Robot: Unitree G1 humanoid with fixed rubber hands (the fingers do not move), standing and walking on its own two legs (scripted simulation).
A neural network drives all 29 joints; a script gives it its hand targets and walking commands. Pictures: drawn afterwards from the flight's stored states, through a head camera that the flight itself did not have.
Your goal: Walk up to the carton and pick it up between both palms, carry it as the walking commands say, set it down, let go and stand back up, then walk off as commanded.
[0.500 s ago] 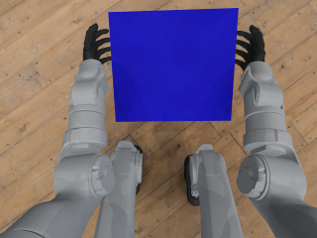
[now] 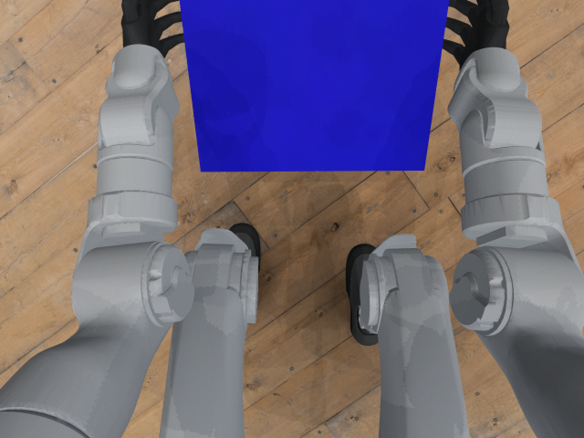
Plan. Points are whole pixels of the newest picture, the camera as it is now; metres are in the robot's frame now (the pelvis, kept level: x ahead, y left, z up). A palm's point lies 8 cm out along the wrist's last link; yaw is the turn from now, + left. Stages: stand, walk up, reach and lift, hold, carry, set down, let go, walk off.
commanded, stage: set down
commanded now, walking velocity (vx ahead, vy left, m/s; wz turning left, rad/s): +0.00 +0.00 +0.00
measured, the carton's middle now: (310, 63) +0.54 +0.02 -0.23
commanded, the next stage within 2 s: none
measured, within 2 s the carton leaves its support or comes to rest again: neither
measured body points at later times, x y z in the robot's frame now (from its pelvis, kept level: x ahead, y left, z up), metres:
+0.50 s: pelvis -0.02 +0.00 -0.06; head +0.36 +0.00 +0.18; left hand +0.56 +0.21 -0.21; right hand +0.56 -0.15 -0.22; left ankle +0.14 +0.14 -0.39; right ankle +0.11 -0.12 -0.39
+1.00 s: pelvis +0.00 +0.01 -0.07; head +0.37 +0.00 +0.18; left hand +0.57 +0.21 -0.23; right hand +0.56 -0.16 -0.24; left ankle +0.14 +0.14 -0.39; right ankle +0.11 -0.12 -0.39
